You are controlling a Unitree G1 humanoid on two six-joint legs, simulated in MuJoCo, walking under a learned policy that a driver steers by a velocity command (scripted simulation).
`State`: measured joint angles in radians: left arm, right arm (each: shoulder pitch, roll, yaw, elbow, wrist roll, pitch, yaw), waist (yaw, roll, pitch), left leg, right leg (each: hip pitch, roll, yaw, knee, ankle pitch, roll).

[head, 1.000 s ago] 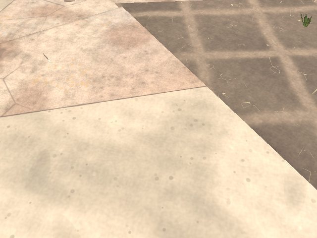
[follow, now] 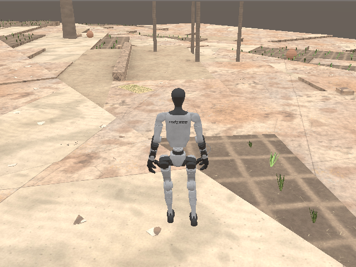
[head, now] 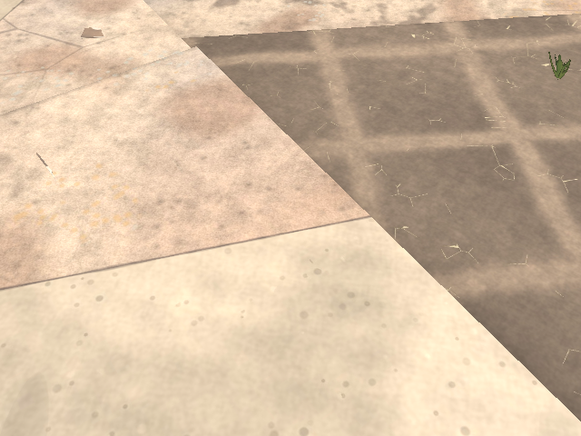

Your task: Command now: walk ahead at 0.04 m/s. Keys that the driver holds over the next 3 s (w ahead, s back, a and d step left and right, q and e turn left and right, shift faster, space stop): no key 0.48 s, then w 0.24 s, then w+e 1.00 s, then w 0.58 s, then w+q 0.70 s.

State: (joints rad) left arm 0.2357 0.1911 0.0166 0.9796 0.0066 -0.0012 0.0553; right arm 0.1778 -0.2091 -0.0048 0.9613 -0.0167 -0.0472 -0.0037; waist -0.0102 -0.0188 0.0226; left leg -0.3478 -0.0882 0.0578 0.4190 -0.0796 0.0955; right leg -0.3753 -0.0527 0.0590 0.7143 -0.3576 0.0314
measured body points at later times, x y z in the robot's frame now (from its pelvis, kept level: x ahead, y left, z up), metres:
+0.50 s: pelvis +0.06 -0.03 +0.00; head +0.07 -0.03 +0.45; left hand +0.05 +0.20 -0.15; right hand +0.11 -0.27 -0.15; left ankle +0.09 +0.07 -0.73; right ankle +0.03 -0.14 -0.73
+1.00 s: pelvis +0.21 +0.01 +0.01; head +0.21 +0.02 +0.46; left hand +0.32 +0.26 -0.13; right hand +0.14 -0.22 -0.14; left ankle +0.13 +0.09 -0.73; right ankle +0.27 -0.16 -0.64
